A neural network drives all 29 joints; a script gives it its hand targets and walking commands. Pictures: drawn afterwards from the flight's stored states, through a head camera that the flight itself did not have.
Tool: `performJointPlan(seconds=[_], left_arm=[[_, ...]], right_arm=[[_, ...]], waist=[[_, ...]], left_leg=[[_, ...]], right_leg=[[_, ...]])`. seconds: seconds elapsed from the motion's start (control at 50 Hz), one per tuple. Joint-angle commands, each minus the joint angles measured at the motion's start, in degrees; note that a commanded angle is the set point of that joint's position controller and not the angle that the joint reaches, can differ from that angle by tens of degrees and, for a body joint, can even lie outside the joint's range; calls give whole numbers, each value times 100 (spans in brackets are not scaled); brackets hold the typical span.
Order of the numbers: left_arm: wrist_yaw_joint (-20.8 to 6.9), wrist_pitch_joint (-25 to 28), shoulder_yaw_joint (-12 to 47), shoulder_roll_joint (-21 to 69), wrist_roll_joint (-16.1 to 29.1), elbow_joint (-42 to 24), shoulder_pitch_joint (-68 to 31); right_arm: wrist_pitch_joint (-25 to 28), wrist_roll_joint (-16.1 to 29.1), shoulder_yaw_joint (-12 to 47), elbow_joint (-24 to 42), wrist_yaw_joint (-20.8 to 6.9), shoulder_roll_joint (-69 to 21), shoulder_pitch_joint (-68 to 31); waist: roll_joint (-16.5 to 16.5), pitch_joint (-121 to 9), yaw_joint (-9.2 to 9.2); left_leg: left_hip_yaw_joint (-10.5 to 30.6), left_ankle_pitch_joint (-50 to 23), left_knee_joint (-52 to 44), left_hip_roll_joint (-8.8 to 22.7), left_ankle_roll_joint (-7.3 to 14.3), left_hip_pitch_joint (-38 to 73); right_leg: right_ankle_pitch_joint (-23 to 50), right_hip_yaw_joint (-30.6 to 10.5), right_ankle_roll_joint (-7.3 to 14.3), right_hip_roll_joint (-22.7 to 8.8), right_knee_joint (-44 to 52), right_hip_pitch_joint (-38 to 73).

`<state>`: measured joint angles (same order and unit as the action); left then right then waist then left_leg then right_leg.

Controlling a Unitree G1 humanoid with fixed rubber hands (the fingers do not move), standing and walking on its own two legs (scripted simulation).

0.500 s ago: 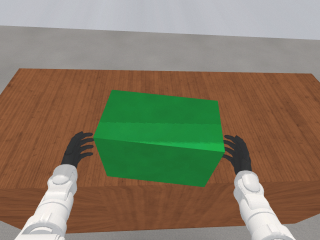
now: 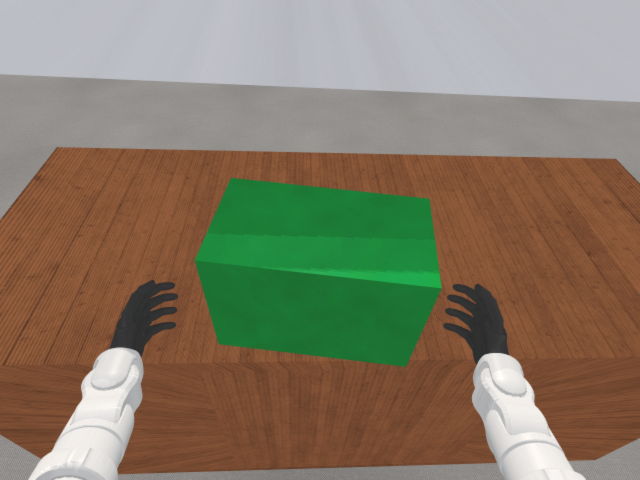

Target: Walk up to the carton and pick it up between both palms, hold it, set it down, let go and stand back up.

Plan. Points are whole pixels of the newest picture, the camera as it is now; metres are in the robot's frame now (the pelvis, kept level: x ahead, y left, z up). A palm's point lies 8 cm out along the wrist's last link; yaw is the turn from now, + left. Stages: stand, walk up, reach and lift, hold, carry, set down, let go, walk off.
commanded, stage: set down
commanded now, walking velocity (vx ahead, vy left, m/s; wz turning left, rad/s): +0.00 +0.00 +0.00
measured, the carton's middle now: (320, 274) +0.42 -0.01 +0.00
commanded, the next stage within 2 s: none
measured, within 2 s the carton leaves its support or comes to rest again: neither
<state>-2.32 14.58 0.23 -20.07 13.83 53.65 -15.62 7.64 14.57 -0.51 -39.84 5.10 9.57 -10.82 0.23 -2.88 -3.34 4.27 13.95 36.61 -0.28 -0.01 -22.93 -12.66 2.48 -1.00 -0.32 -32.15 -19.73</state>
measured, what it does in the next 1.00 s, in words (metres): stands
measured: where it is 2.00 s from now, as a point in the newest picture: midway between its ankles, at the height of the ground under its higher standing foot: outside the picture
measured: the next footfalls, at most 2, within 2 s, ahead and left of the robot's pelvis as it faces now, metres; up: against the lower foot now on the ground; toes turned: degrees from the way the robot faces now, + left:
none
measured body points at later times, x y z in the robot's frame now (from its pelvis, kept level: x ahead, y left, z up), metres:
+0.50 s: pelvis +0.01 -0.01 +0.00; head +0.00 +0.01 +0.45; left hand +0.26 +0.25 -0.02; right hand +0.25 -0.23 +0.00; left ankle +0.06 +0.11 -0.73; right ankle +0.05 -0.13 -0.73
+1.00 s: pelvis +0.02 -0.01 +0.01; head +0.01 +0.00 +0.46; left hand +0.24 +0.24 -0.02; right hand +0.22 -0.24 -0.01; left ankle +0.06 +0.11 -0.73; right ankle +0.05 -0.13 -0.73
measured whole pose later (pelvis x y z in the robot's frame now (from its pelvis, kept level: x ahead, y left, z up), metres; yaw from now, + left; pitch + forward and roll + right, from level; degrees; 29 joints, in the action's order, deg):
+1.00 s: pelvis +0.02 -0.01 +0.01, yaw +0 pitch -1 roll -1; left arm -4.9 11.8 0.2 -20.3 14.0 30.5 10.7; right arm 7.8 14.4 1.7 -19.7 6.8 9.6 14.0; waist 0.2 -1.8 -1.7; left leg 4.3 13.7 31.2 -0.2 -0.8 -16.4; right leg -13.7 2.5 -0.2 -0.3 -29.1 -14.4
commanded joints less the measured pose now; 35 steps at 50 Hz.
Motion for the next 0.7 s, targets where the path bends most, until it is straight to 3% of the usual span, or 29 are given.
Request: performJointPlan(seconds=[0.0, 0.02, 0.04, 0.06, 0.08, 0.1, 0.12, 0.14, 0.18, 0.2, 0.22, 0.24, 0.26, 0.3, 0.32, 0.34, 0.38, 0.42, 0.44, 0.46, 0.48, 0.5, 0.54, 0.56, 0.6, 0.62, 0.64, 0.66, 0.68], left_arm=[[30, 344, 201, -1675, 1088, -1963, -1866], [-20, 296, 107, -1674, 1126, -1745, -1862], [-16, 288, -8, -1514, 949, -1985, -1245], [-40, 295, -73, -1587, 976, -2431, -1039], [-40, 338, -3, -1644, 1029, -2569, -1233], [4, 350, 47, -1657, 1001, -2330, -1709], [41, 317, 16, -1724, 1070, -2204, -1692], [12, 264, -124, -1582, 823, -2400, -778], [-17, 267, -4, -1612, 944, -2038, -1223], [37, 288, 176, -1654, 1169, -2181, -1935], [-24, 344, -133, -1489, 823, -2448, -5], [41, 399, 6, -1672, 1036, -2802, -1014], [-22, 405, -206, -1605, 877, -2987, 100], [-116, 264, -81, -1547, 927, -2887, -27], [-116, 241, -86, -1475, 847, -3182, 148], [-149, 234, -158, -1554, 864, -3164, 167], [-107, 282, -110, -1552, 941, -2983, -37], [-67, 337, -144, -1657, 1002, -3223, 151], [-65, 375, -87, -1583, 1010, -3520, 652], [-54, 407, -79, -1656, 1058, -3532, 726], [-53, 358, -86, -1548, 967, -3881, 1125], [-54, 406, -96, -1584, 1033, -4097, 1043], [-127, 322, -194, -1604, 949, -3686, 1439], [-69, 319, -120, -1624, 923, -4119, 1235], [-59, 344, -72, -1452, 967, -4061, 1412], [-114, 308, -69, -1489, 944, -4027, 1420], [-111, 287, -26, -1345, 913, -3796, 1450], [-147, 195, -109, -1400, 824, -3670, 1704], [-135, 148, -89, -1365, 737, -3795, 1777]], right_arm=[[244, 44, -343, 1766, 16, 1098, -1466], [256, -72, -228, 1841, 40, 912, -1513], [347, -5, -98, 1716, 38, 742, -796], [422, 74, -54, 2241, 74, 781, -740], [405, 37, -287, 2414, 85, 934, -911], [358, -101, -384, 2141, 84, 1005, -1335], [304, -39, -380, 2159, 37, 979, -1372], [342, 44, -161, 2141, 37, 842, -533], [246, -72, -311, 1938, 48, 821, -843], [212, -121, -556, 2208, 37, 1021, -1714], [358, 39, -67, 2320, 38, 673, 215], [339, 50, -381, 2532, 50, 882, -802], [474, 4, -173, 2523, 113, 722, 503], [428, -84, -334, 2484, 160, 838, 199], [478, -15, -267, 2399, 143, 816, 463], [486, 3, -221, 2615, 173, 768, 486], [451, -88, -346, 2538, 139, 788, 150], [462, -26, -195, 2870, 131, 647, 393], [486, -13, -115, 3231, 117, 605, 754], [521, 39, -94, 3212, 110, 625, 846], [557, 38, -88, 3465, 123, 747, 1146], [602, 101, -115, 3499, 120, 687, 1231], [565, -107, -52, 3474, 150, 551, 1576], [602, 47, -103, 3697, 127, 639, 1396], [538, -20, -217, 3433, 70, 648, 1560], [487, 0, -186, 3569, 87, 600, 1565], [460, -32, -187, 3294, 68, 563, 1543], [450, -84, -138, 3513, 86, 498, 1756], [385, -123, -69, 3401, 64, 535, 1876]], waist=[[-305, -1675, 119], [-158, -1669, 191], [-307, -1532, 270], [-90, -1611, 283], [-103, -1759, 184], [-290, -1623, 111], [-221, -1633, 190], [-258, -1469, 342], [-297, -1240, 193], [-268, -1472, 99], [-100, -1202, 476], [-350, -1469, 278], [-157, -1343, 341], [26, -1145, 96], [-242, -1114, 164], [-69, -1083, 171], [-135, -944, 107], [-114, -865, 165], [45, -1003, 246], [-28, -934, 189], [52, -1071, 268], [-94, -1012, 279], [204, -650, 250], [-98, -631, 299], [-123, -458, 141], [-58, -329, 257], [-37, -141, 242], [160, -113, 216], [-43, -60, 302]], left_leg=[[-275, 719, -1182, -10, -163, 287], [-300, 870, -1172, -15, -111, 128], [-290, 562, -1189, -11, -172, 387], [-371, 392, -1227, -29, -149, 535], [-238, 486, -1276, 28, -144, 555], [-322, 453, -1233, -4, -192, 364], [-350, 562, -1193, -12, -166, 233], [-276, 483, -1325, 3, -167, 586], [-285, 825, -1375, 2, -165, 228], [-229, 1063, -1339, 45, -146, -82], [-224, 745, -1423, 22, -102, 455], [-233, 694, -1330, 31, -172, 183], [-337, 167, -1290, 5, -212, 745], [-367, 150, -1319, 10, -210, 885], [-298, -41, -1323, 39, -257, 816], [-377, -47, -1277, -29, -213, 884], [-311, 314, -1323, -16, -186, 592], [-313, 434, -1270, -28, -125, 620], [-387, 171, -1304, -61, -90, 730], [-362, 8, -1325, -25, -99, 745], [-369, -127, -1318, -38, -153, 1008], [-323, -102, -1258, 3, -158, 967], [-399, 63, -1343, -79, -73, 983], [-363, -68, -1382, -23, -119, 925], [-227, 231, -1493, 69, -120, 874], [-283, 260, -1394, 11, -100, 877], [-239, 487, -1533, 45, -112, 789], [-317, 356, -1490, -2, -57, 907], [-352, 336, -1499, 1, -62, 970]], right_leg=[[-505, -251, 236, 182, 551, 942], [-485, -308, 198, 155, 477, 912], [-145, -327, 224, 141, 529, 1084], [-121, -341, 169, 153, 639, 1257], [-111, -305, 179, 228, 558, 1175], [-260, -328, 229, 200, 576, 989], [-364, -319, 182, 221, 552, 982], [-155, -354, 219, 214, 644, 1174], [-473, -410, 238, 149, 653, 1110], [-620, -332, 266, 216, 505, 1097], [-152, -361, 231, 168, 624, 1538], [-321, -378, 238, 208, 525, 1282], [184, -390, 196, 196, 685, 1570], [91, -414, 187, 207, 889, 1413], [345, -428, 251, 184, 842, 1405], [184, -448, 183, 156, 939, 1321], [-85, -509, 204, 171, 884, 1315], [-427, -499, 180, 112, 896, 1221], [-96, -438, 147, 134, 914, 1435], [77, -476, 156, 144, 949, 1399], [223, -412, 147, 159, 940, 1523], [113, -484, 153, 153, 939, 1395], [-112, -567, 143, 110, 1083, 1324], [125, -527, 161, 143, 1061, 1382], [18, -517, 197, 192, 1055, 1401], [-232, -540, 172, 132, 1160, 1279], [-259, -525, 208, 157, 1121, 1284], [-265, -544, 148, 122, 1231, 1364], [-345, -527, 216, 123, 1220, 1197]])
